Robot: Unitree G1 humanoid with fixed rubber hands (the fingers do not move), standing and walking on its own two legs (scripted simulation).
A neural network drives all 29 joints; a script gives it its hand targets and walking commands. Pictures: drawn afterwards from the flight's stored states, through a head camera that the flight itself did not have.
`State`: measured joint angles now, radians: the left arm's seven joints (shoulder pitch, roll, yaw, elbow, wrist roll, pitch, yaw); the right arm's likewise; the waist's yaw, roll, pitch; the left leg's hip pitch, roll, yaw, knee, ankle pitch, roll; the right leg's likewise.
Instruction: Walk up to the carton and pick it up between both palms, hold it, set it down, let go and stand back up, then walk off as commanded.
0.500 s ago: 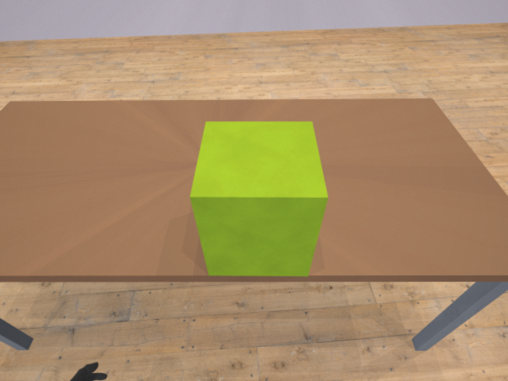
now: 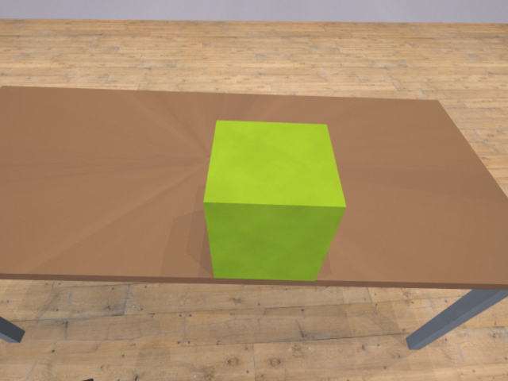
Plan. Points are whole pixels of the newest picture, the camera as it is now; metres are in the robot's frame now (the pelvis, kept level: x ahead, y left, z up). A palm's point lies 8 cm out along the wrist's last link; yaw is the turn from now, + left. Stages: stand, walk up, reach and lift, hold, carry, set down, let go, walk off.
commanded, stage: walk up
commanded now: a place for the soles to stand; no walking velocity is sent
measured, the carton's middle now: (268, 204) +0.45 -0.02 +0.00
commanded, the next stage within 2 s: none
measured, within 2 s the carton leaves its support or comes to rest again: neither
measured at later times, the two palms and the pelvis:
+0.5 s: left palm out of the picture +0.10 +0.29 -0.11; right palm out of the picture +0.09 -0.33 -0.10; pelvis -0.01 -0.01 +0.00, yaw +0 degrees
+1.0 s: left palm out of the picture +0.08 +0.29 -0.13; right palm out of the picture +0.02 -0.34 -0.09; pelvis -0.02 -0.01 +0.00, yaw +1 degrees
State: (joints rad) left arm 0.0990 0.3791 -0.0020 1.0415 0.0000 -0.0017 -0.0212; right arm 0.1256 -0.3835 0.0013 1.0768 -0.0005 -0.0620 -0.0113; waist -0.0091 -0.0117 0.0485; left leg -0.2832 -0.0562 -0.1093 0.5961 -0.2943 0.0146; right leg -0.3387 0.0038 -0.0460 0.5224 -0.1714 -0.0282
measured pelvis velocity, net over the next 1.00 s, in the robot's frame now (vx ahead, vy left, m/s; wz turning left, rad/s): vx -0.02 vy -0.01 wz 0.02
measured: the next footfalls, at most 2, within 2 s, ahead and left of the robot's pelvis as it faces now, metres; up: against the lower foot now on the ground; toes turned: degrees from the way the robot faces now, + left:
right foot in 1.08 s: +0.00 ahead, -0.12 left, +0.00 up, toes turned -1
left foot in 1.36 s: +0.07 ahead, +0.08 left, +0.00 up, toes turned -4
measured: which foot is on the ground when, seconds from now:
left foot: down 0.00-1.00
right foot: down 0.00-0.82, up 0.84-1.00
